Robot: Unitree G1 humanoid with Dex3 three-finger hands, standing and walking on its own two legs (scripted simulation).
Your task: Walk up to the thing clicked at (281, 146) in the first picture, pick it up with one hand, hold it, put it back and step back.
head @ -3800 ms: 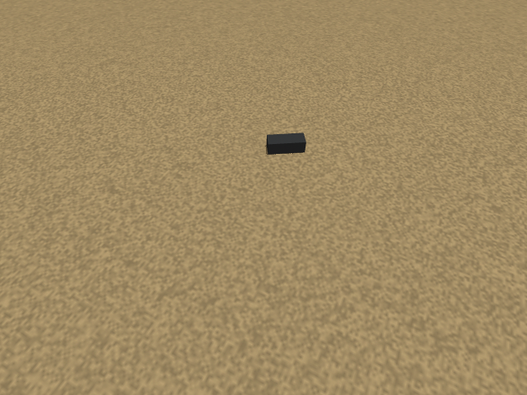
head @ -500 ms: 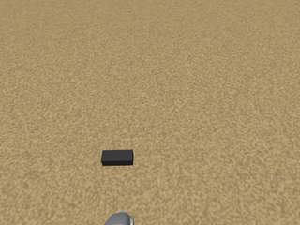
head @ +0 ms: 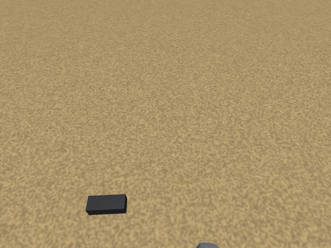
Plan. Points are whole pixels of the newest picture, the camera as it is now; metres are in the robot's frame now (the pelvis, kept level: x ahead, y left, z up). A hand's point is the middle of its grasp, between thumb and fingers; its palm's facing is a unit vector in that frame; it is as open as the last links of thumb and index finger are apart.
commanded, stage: walk up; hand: left
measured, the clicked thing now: (107, 204) +0.49 +0.32 -0.71
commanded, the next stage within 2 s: stand in 1.76 s
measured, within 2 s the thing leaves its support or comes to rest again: neither
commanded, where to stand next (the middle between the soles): +0.14 +0.03 m, yaw +1 degrees
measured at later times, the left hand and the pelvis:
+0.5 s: hand out of the picture +0.10 +0.29 -0.15, palm faces +0.01 -0.90 -0.45, open 7.4 cm; pelvis +0.04 +0.00 -0.01, yaw +3 degrees
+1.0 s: hand out of the picture +0.10 +0.29 -0.13, palm faces -0.01 -0.91 -0.42, open 7.4 cm; pelvis +0.06 +0.01 +0.01, yaw +2 degrees
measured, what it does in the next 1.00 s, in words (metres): steps on the spot: left foot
